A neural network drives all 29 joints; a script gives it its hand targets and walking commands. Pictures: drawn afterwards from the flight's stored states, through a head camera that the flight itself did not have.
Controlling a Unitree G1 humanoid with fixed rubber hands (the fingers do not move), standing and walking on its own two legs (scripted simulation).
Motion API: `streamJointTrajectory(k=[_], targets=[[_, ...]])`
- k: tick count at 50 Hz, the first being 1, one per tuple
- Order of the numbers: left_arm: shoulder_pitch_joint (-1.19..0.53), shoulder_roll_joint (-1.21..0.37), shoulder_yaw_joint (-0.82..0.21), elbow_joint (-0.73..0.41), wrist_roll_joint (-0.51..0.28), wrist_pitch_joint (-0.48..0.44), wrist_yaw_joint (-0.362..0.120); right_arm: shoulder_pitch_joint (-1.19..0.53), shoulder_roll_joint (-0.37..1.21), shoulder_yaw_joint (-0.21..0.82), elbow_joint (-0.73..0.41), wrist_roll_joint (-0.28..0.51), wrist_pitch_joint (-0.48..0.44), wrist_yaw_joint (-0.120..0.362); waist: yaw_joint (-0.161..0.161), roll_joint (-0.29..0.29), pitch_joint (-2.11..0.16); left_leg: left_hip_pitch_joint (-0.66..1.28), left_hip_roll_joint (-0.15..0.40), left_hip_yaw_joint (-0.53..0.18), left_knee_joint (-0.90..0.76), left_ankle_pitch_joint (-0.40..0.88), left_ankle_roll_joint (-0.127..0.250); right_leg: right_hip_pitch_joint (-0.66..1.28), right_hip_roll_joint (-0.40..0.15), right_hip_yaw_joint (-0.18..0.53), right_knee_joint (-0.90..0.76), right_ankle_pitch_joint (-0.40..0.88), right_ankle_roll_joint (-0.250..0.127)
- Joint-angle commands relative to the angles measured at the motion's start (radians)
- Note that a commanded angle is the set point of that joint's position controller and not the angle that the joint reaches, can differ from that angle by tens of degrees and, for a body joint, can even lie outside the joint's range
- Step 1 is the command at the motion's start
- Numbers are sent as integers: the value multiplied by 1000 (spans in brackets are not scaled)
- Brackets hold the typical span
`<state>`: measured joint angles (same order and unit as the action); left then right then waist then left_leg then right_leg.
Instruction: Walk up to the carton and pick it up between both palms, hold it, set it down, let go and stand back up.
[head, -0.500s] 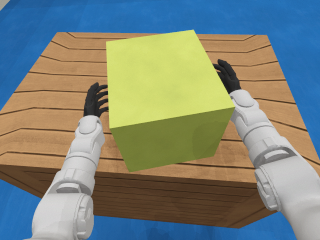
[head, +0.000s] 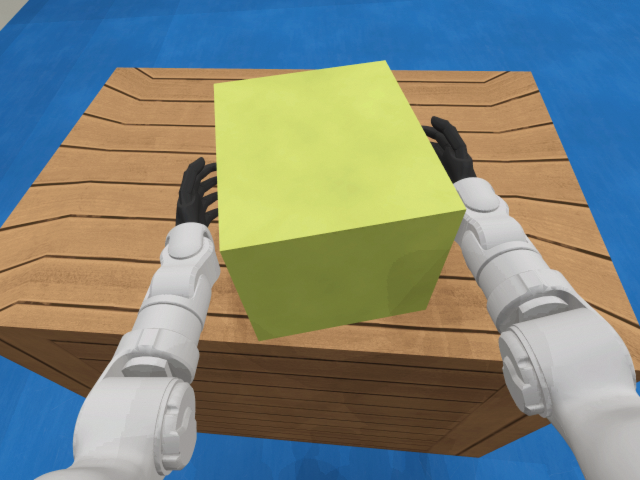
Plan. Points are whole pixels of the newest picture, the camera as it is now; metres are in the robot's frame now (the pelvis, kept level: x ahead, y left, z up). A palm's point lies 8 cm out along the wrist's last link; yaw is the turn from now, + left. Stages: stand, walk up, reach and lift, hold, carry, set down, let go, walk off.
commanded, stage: reach and lift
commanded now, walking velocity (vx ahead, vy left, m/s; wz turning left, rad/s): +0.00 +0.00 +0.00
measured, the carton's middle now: (322, 199) +0.46 +0.06 +0.08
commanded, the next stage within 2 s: none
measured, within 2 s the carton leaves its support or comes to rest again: leaves its support in 1.00 s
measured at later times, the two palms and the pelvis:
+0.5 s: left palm (197, 226) +0.41 +0.22 +0.08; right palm (453, 179) +0.48 -0.10 +0.11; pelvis +0.00 +0.00 +0.00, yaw +0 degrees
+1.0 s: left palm (183, 235) +0.39 +0.23 +0.09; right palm (445, 189) +0.45 -0.09 +0.12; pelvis -0.01 +0.00 +0.00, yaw +0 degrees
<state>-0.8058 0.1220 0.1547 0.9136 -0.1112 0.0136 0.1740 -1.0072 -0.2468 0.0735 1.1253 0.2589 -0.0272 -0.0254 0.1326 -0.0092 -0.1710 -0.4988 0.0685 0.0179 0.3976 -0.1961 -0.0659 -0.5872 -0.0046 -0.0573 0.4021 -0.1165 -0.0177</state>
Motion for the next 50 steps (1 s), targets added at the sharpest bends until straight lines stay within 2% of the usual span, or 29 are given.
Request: streamJointTrajectory(k=[1,4,6,7,9,10,11,13,14,15,17,18,20,21,23,24,25,27,30,32,35,36,37,39,43,44,46,49,50], targets=[[-557,-17,73,-141,71,-92,4,-528,-7,-95,-141,-51,-63,-11,17,-36,-742,19,-76,78,42,452,-17,635,60,39,20,398,23],[-567,-22,76,-161,80,-95,3,-521,0,-115,-126,-58,-63,-13,18,-15,-765,22,-74,79,45,462,-19,646,59,34,21,398,19],[-578,-29,82,-150,90,-98,1,-518,21,-117,-117,-74,-59,-9,22,-25,-743,17,-72,80,37,437,-15,648,56,33,20,371,24],[-568,-18,101,-137,94,-99,0,-522,28,-119,-137,-85,-61,-13,35,-45,-757,7,-78,85,45,454,-9,671,53,40,26,414,27],[-582,-28,84,-137,102,-109,-4,-525,30,-138,-134,-98,-63,-13,10,-44,-773,-1,-80,82,39,439,-10,675,55,37,28,427,26],[-574,-18,94,-115,100,-114,-11,-524,46,-123,-123,-96,-60,-10,29,-40,-746,-25,-83,86,35,433,-5,695,47,42,33,419,32],[-570,-26,92,-106,105,-111,-9,-509,45,-137,-108,-109,-57,-11,9,-54,-739,-18,-80,82,29,427,-2,692,51,38,27,428,32],[-588,-41,94,-119,110,-125,-18,-511,75,-141,-113,-123,-57,-4,8,-39,-739,-9,-82,82,23,418,-3,704,44,33,31,404,32],[-576,-37,96,-101,110,-132,-19,-527,82,-141,-141,-125,-63,-1,22,-58,-746,-33,-81,87,25,407,-1,711,43,39,33,406,35],[-580,-43,90,-110,114,-129,-17,-507,80,-155,-122,-139,-65,1,5,-34,-757,-16,-82,82,26,425,-4,711,44,38,34,426,29],[-595,-92,98,-124,131,-133,-22,-516,93,-177,-110,-160,-70,11,7,-44,-755,13,-75,80,28,449,-9,684,54,23,26,417,27],[-579,-85,108,-101,140,-135,-27,-524,108,-178,-123,-174,-69,13,27,-55,-758,1,-78,85,24,434,-5,700,47,27,26,410,29],[-592,-107,102,-90,152,-148,-43,-522,168,-177,-118,-200,-70,25,20,-54,-744,-34,-82,89,8,412,3,746,34,32,34,436,33],[-602,-150,96,-103,165,-156,-52,-516,215,-187,-115,-225,-78,35,9,-47,-772,-24,-83,87,7,425,2,748,33,29,33,457,34],[-581,-243,121,-73,211,-157,-88,-519,330,-192,-121,-286,-87,62,24,-66,-754,-22,-90,100,-3,431,9,790,27,29,34,495,42],[-599,-337,114,-58,240,-161,-119,-538,444,-208,-124,-343,-94,88,11,-79,-729,-34,-91,102,-17,412,9,822,21,20,35,508,45],[-622,-429,118,-62,274,-166,-146,-529,564,-226,-114,-402,-99,117,16,-71,-724,-40,-95,107,-38,393,14,845,5,26,37,520,49],[-642,-513,93,-54,298,-161,-186,-509,687,-249,-86,-478,-113,156,12,-63,-714,-43,-97,119,-55,373,13,893,-3,10,37,542,59],[-633,-530,80,-11,312,-138,-204,-456,709,-288,-9,-541,-122,172,-8,-46,-648,-47,-95,126,-78,343,11,924,-5,-5,38,587,65],[-614,-516,89,24,312,-138,-205,-466,707,-284,-9,-547,-131,178,4,-44,-632,-52,-95,126,-77,323,12,929,-9,1,41,591,65],[-639,-514,76,28,305,-129,-204,-465,696,-306,23,-561,-134,186,-12,-40,-594,-43,-90,123,-89,293,15,900,-9,-6,27,534,62],[-623,-517,91,24,312,-129,-205,-469,705,-297,13,-563,-136,188,2,-55,-581,-38,-88,122,-84,297,17,904,-8,-7,28,528,64],[-656,-532,79,22,310,-129,-203,-479,702,-305,22,-566,-140,190,-12,-48,-591,-24,-87,120,-89,290,15,887,-4,-10,21,498,60],[-678,-555,38,-11,287,-136,-196,-488,708,-317,17,-562,-157,194,-25,-28,-616,0,-85,115,-77,319,8,864,2,-19,20,507,57],[-695,-576,22,-25,291,-154,-184,-511,704,-293,10,-572,-190,194,-17,-42,-662,24,-79,116,-73,374,2,859,9,-27,14,538,54],[-728,-578,14,-22,291,-156,-184,-522,700,-304,20,-571,-199,194,-33,-31,-652,25,-78,113,-79,349,-2,851,8,-28,8,515,54],[-710,-590,17,-27,294,-164,-180,-535,709,-300,10,-576,-214,190,-18,-37,-686,28,-83,114,-75,368,-3,863,13,-32,8,523,55],[-756,-599,-17,-54,285,-181,-181,-549,734,-290,12,-582,-246,177,-48,-36,-713,46,-82,118,-71,378,-4,857,12,-39,12,568,58],[-743,-594,-2,-39,288,-180,-180,-558,726,-290,3,-589,-253,178,-30,-43,-701,32,-82,118,-76,378,-1,857,11,-42,8,557,57]])
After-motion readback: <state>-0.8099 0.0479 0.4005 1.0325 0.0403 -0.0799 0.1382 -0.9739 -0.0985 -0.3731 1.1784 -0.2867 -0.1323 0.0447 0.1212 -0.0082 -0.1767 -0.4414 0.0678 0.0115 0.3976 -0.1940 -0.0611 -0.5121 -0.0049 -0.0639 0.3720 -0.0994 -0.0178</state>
